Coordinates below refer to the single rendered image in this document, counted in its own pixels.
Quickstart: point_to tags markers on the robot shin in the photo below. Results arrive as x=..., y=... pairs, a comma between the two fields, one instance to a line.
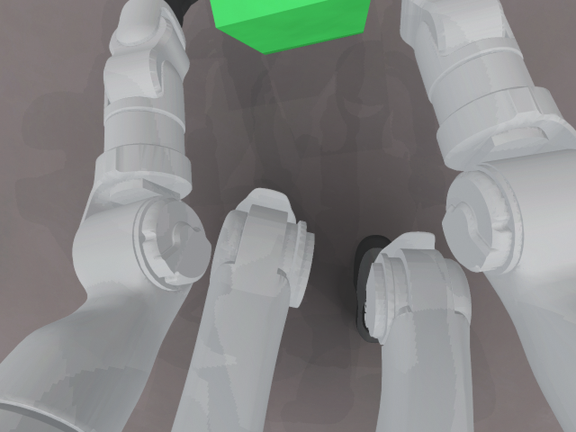
x=232, y=229
x=426, y=240

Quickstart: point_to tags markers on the left robot hand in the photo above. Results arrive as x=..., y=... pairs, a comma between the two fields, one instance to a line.
x=180, y=7

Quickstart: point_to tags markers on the robot right forearm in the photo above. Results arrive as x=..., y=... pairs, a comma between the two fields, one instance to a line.
x=485, y=101

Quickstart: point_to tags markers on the robot left shin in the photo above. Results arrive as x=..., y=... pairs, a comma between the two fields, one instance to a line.
x=232, y=229

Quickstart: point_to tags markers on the robot right upper arm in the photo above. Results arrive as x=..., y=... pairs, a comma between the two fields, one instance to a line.
x=514, y=219

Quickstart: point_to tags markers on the robot left forearm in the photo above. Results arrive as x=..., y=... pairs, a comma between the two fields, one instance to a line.
x=144, y=111

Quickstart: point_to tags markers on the robot right shin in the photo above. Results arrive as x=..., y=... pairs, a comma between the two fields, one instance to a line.
x=426, y=240

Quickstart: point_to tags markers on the robot left upper arm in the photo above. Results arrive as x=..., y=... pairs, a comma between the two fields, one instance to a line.
x=86, y=372

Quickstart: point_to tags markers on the carton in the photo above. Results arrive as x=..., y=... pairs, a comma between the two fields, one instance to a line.
x=270, y=26

